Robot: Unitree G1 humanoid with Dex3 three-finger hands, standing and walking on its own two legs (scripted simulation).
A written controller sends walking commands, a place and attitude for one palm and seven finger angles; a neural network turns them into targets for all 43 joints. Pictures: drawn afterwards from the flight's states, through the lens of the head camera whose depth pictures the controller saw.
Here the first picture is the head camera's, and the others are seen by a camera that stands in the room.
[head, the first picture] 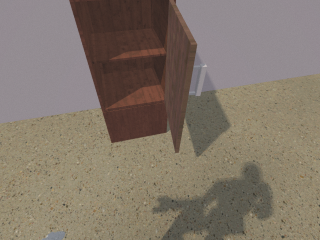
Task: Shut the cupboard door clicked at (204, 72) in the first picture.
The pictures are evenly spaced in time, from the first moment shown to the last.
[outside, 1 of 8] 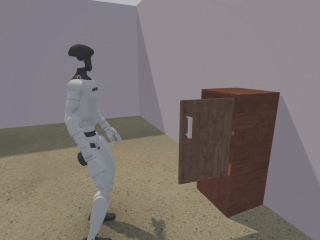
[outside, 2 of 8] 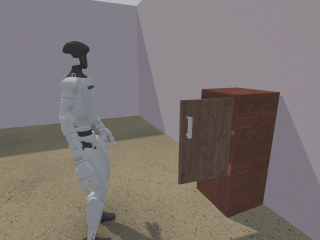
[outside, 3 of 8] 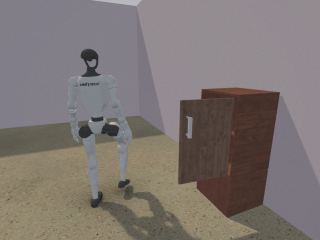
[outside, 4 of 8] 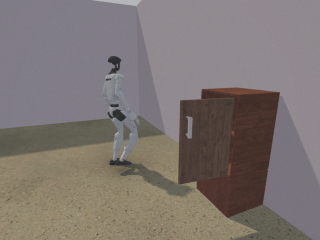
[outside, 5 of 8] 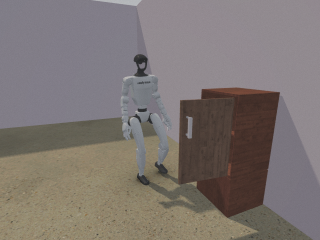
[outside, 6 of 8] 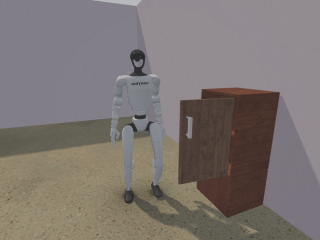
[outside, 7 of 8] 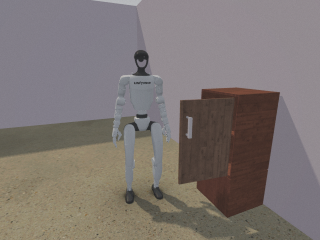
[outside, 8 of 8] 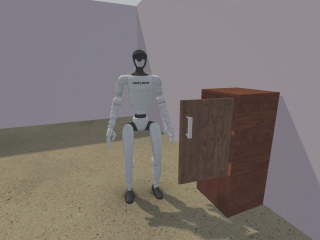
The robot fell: no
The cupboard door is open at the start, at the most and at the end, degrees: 84 84 84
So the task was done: no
